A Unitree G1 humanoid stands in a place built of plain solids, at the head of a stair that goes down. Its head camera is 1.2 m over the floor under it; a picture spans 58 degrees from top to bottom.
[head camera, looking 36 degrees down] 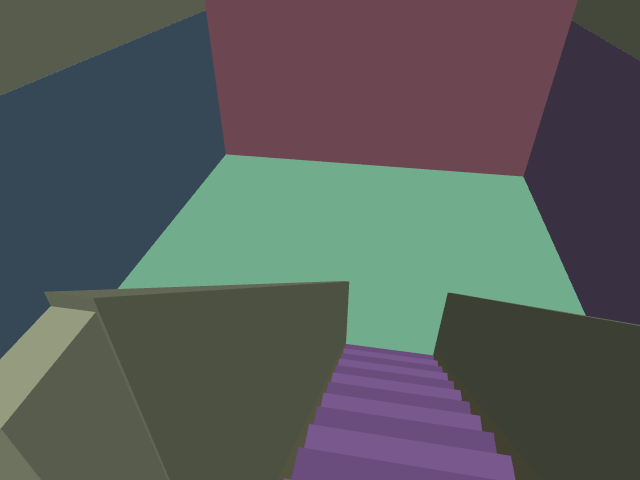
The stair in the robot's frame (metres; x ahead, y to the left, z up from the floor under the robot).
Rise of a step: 0.19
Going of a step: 0.22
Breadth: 0.95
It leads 10 degrees to the right of straight ahead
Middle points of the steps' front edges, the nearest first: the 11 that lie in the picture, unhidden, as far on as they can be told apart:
0.89 -0.38 -0.58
1.11 -0.41 -0.78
1.33 -0.45 -0.97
1.55 -0.49 -1.16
1.78 -0.53 -1.36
2.00 -0.56 -1.55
2.22 -0.60 -1.75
2.44 -0.64 -1.94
2.66 -0.68 -2.14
2.88 -0.71 -2.33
3.10 -0.75 -2.52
